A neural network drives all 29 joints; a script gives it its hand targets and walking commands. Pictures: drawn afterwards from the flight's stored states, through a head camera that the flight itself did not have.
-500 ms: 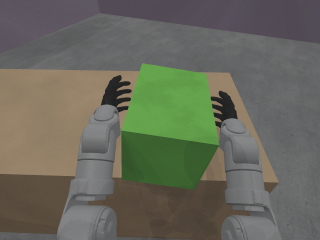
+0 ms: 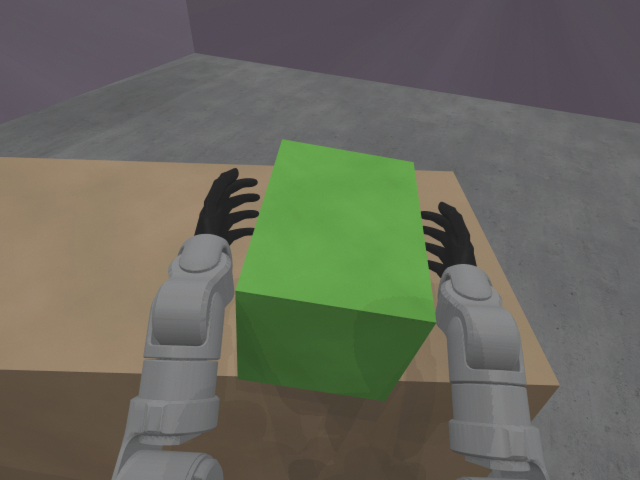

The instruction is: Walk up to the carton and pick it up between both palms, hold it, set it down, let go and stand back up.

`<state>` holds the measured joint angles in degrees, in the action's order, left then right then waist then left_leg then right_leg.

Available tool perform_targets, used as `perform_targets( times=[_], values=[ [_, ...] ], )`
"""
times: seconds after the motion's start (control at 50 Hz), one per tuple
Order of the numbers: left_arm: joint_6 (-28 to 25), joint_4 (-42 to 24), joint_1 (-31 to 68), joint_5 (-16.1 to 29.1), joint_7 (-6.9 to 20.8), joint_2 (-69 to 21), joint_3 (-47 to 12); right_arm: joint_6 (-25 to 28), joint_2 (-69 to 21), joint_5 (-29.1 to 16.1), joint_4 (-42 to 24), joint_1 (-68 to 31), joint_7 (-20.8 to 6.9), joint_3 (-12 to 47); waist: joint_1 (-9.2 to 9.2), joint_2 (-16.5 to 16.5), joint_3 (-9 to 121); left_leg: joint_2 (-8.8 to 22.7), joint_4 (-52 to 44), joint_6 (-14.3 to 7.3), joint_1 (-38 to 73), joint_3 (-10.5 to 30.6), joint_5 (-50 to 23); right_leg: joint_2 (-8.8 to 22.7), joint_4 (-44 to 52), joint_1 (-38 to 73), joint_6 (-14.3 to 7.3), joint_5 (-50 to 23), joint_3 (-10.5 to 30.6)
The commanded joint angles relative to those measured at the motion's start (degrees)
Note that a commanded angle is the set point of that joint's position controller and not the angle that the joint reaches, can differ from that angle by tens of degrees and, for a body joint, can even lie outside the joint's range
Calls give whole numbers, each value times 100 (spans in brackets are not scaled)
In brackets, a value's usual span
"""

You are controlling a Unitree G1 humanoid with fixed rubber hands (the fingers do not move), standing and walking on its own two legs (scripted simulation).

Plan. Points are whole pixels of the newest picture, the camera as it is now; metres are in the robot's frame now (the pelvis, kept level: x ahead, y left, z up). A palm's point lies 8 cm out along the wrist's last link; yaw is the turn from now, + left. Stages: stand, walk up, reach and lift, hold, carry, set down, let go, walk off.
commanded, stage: hold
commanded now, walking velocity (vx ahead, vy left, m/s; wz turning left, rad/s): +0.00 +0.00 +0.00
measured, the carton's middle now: (331, 263) +0.39 +0.00 +0.12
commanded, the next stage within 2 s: none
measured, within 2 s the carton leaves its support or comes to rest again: neither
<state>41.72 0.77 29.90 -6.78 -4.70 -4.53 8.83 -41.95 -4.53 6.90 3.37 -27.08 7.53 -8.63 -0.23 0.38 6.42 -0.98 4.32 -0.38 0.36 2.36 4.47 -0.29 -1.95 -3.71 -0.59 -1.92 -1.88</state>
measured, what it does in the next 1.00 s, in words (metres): stands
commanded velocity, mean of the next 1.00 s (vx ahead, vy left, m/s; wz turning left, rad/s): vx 0.00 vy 0.00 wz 0.00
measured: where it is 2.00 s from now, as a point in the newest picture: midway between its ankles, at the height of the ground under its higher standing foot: outside the picture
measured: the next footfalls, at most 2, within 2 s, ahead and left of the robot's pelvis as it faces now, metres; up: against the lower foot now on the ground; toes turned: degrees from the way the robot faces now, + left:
none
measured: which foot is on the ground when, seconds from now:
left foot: down 0.00-1.00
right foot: down 0.00-1.00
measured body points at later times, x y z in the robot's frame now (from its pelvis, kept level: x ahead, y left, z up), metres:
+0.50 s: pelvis -0.01 -0.01 +0.00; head -0.02 -0.02 +0.45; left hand +0.39 +0.13 +0.20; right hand +0.39 -0.16 +0.16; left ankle -0.02 +0.11 -0.76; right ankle +0.03 -0.11 -0.76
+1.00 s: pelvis +0.00 -0.01 +0.00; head -0.04 -0.01 +0.45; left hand +0.35 +0.12 +0.20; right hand +0.35 -0.16 +0.16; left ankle -0.02 +0.11 -0.76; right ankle +0.03 -0.11 -0.76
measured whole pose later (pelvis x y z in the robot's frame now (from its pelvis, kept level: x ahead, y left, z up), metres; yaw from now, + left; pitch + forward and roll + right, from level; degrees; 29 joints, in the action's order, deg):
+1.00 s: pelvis +0.00 -0.01 +0.00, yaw +0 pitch +0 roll +0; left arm 40.6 0.9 29.6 -6.5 -5.3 -4.3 7.7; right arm -41.2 -4.4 6.8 2.6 -25.9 7.3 -8.5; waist 0.2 0.8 6.2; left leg -0.5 3.1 0.1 0.0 2.8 3.4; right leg -0.7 -1.2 -4.2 -1.1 -2.7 -2.1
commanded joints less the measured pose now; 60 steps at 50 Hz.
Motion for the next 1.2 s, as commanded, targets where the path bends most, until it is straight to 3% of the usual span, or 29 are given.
perform_targets(
  times=[0.0,0.02,0.06,0.18,0.34,0.44,0.5,0.62,0.72,0.8,0.9,1.04,1.06,1.18],
  values=[
    [-321,-855,3630,926,531,-2901,-2772,367,-2809,-963,-1134,-3992,-823,2755,60,315,1790,119,132,176,-656,5,-1421,-158,-400,1485,46,-625,145],
    [-329,-894,3760,968,513,-2970,-2829,389,-2813,-982,-1181,-4085,-842,2775,57,234,1751,146,156,187,-686,14,-1319,-168,-415,1385,18,-435,139],
    [-329,-830,3928,1012,487,-3099,-2845,425,-2851,-1042,-1269,-4395,-854,2830,3,379,1832,185,207,183,-744,-23,-1037,-171,-475,1253,2,-28,116],
    [-332,-313,4329,881,403,-3097,-2594,421,-2772,-919,-783,-4889,-914,2589,3,207,1683,244,344,114,-1208,-29,62,-183,-649,729,-23,958,47],
    [-524,635,4743,594,434,-2838,-1857,610,-2713,-684,130,-5347,-893,1968,-67,24,1819,129,600,56,-1607,-140,435,-143,-931,791,0,975,93],
    [-677,798,4646,465,477,-2752,-1672,749,-2843,-693,190,-5363,-813,1905,-123,-47,2216,30,710,51,-1363,-158,-564,-85,-1009,1107,54,-183,191],
    [-791,556,4380,499,521,-2743,-1713,835,-2974,-718,-129,-5214,-750,2102,-112,-228,2726,-20,719,25,-1033,-75,-1387,-57,-1106,1610,140,-1243,255],
    [-879,-310,3889,729,588,-2682,-2344,901,-3248,-980,-887,-4611,-636,2798,-121,-331,3219,-99,422,-17,-441,48,-2749,101,-1263,2360,357,-3568,330],
    [-772,-891,3430,833,614,-2688,-2658,754,-3244,-1033,-1372,-4061,-588,3138,-134,-344,2805,-103,138,-24,-151,97,-2775,159,-1095,2408,416,-3931,376],
    [-638,-880,3190,888,658,-2702,-2810,606,-3028,-906,-1348,-3699,-646,3093,15,-423,2236,-68,-2,-17,-210,98,-2284,88,-809,2091,367,-3074,314],
    [-490,-802,3310,893,692,-2740,-2824,459,-2866,-832,-1242,-3667,-704,2920,112,-65,1950,-6,-146,26,-583,21,-1347,0,-561,1933,274,-1799,224],
    [-453,-268,3836,713,667,-2695,-2451,413,-2801,-825,-899,-4285,-810,2562,10,162,1684,80,-97,-24,-1232,-119,92,-79,-457,1388,117,356,90],
    [-474,-186,3978,726,656,-2695,-2398,427,-2789,-829,-841,-4406,-820,2537,-26,60,1650,103,-55,-48,-1296,-110,223,-107,-482,1228,100,602,51],
    [-581,220,4602,748,601,-2725,-2142,520,-2775,-829,-466,-5116,-817,2299,-70,15,1854,129,303,-91,-1652,-170,856,-113,-782,741,48,1338,43]
  ],
)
